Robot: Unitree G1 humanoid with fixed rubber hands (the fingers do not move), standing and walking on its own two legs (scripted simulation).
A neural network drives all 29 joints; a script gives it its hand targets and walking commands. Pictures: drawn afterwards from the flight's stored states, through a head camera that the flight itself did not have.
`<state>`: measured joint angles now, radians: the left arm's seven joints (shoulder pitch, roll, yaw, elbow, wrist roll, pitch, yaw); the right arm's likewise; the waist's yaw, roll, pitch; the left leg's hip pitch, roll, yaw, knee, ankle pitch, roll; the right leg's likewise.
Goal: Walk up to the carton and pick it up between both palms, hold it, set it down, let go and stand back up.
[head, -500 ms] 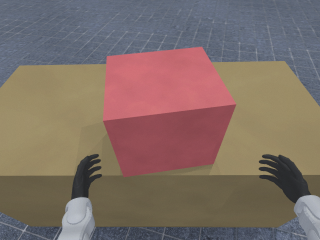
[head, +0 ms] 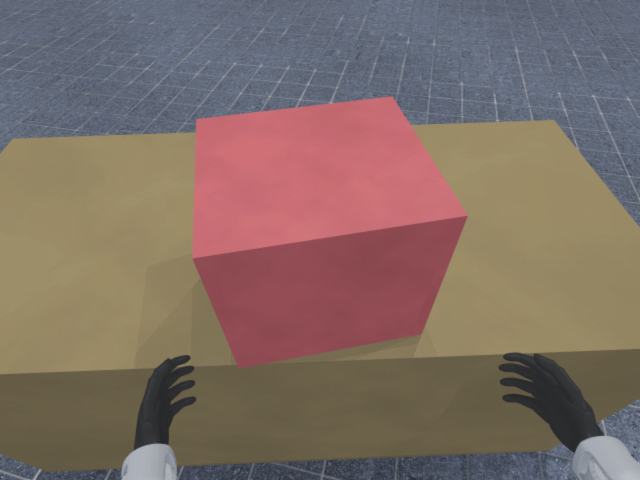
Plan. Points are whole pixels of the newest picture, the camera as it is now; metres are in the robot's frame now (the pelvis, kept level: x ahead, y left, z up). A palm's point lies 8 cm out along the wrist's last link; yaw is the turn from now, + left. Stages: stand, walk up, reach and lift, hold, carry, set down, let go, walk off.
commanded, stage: set down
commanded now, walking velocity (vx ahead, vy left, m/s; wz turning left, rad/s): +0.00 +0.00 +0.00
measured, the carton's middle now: (315, 232) +0.46 +0.04 +0.03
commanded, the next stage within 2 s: let go in 0.94 s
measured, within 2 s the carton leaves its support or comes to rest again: neither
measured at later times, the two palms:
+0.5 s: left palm (150, 458) +0.16 +0.24 -0.05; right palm (536, 447) +0.17 -0.23 -0.05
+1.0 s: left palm out of the picture +0.14 +0.23 -0.08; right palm (519, 459) +0.17 -0.22 -0.08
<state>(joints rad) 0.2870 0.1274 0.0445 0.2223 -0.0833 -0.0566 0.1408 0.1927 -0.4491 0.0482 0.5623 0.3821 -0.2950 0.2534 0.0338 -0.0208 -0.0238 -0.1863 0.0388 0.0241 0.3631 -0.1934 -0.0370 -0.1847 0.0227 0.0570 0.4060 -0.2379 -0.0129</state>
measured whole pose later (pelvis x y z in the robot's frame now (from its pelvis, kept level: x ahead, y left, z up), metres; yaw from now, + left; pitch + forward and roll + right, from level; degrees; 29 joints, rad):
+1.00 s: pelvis -0.01 +0.00 +0.00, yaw +1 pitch -4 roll +0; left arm 0.18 0.18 -0.01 0.54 -0.01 0.09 0.00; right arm 0.11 -0.22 0.00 0.76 0.02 -0.19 0.02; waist 0.04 -0.01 0.08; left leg -0.10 0.03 0.02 0.36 -0.19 -0.03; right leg -0.09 0.01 0.03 0.38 -0.22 -0.01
